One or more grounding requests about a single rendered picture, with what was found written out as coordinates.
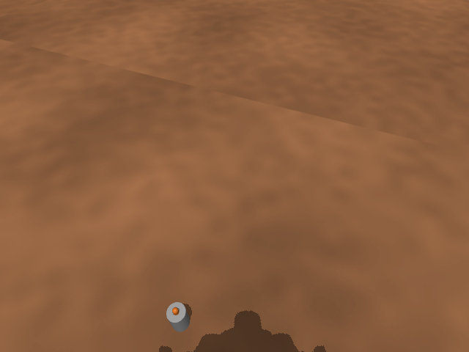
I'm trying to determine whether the bottle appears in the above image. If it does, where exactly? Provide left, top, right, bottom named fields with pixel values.
left=166, top=302, right=190, bottom=332

